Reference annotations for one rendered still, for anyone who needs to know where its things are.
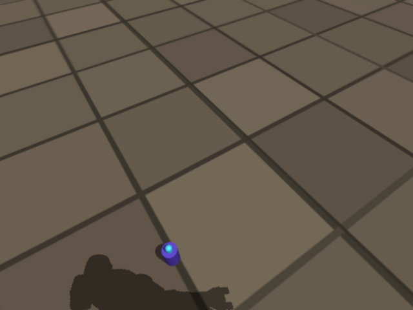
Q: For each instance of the bottle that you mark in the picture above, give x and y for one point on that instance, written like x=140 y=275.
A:
x=170 y=253

